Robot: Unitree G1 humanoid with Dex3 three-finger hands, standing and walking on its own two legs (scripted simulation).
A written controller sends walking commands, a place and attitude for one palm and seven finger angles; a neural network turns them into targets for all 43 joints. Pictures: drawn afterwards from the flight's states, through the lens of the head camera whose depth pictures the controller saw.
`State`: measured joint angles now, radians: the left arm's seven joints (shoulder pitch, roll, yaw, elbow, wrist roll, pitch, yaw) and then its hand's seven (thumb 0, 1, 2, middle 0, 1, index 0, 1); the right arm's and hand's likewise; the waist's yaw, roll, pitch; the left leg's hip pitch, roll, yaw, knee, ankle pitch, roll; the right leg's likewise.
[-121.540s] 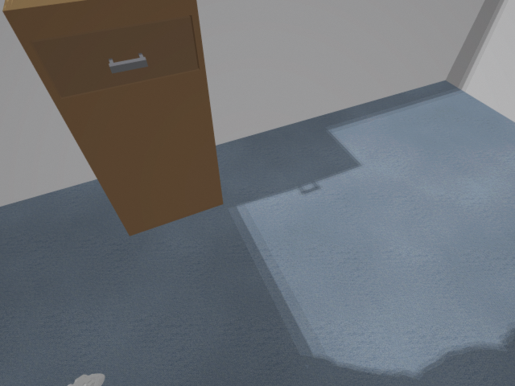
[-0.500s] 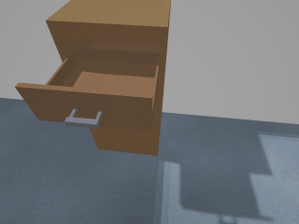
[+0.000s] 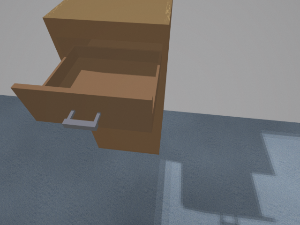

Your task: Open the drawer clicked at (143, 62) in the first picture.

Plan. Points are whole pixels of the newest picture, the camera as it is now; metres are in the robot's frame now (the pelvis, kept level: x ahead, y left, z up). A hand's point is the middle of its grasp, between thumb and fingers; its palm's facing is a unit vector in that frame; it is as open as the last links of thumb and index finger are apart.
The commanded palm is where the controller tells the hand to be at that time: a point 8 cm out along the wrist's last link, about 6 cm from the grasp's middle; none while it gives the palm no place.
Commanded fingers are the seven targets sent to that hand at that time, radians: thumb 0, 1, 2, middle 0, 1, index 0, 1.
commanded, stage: look to check the result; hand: left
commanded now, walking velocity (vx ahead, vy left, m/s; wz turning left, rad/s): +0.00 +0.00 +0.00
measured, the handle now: (83, 119) +0.40 +0.23 +0.04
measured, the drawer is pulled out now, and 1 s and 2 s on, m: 0.30 0.30 0.30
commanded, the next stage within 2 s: stand and wait in 0.28 s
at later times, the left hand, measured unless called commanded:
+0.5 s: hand out of the picture +0.02 +0.17 -0.17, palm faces +0.05 -0.98 -0.20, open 7.4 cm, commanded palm none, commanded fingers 0.00 0.90 0.90 -0.20 -0.30 -0.20 -0.30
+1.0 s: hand out of the picture +0.03 +0.17 -0.17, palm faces +0.04 -0.98 -0.21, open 7.4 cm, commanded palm none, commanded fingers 0.00 0.90 0.90 -0.20 -0.30 -0.20 -0.30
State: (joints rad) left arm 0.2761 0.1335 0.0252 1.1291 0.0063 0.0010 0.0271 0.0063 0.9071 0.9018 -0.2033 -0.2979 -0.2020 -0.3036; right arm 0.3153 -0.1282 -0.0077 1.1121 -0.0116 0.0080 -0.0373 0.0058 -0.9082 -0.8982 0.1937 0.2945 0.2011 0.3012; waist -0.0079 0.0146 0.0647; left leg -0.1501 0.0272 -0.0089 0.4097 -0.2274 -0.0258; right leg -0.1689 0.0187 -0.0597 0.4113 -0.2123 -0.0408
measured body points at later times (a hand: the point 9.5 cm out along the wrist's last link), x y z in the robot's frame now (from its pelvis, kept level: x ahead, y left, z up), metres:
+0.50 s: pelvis +0.01 +0.00 +0.00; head +0.02 -0.01 +0.45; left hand +0.01 +0.22 -0.16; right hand -0.01 -0.22 -0.16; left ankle +0.00 +0.14 -0.74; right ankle +0.01 -0.09 -0.74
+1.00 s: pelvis +0.01 -0.01 +0.00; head +0.03 -0.02 +0.45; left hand +0.03 +0.22 -0.15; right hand +0.00 -0.23 -0.16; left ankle +0.00 +0.14 -0.74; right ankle +0.01 -0.09 -0.74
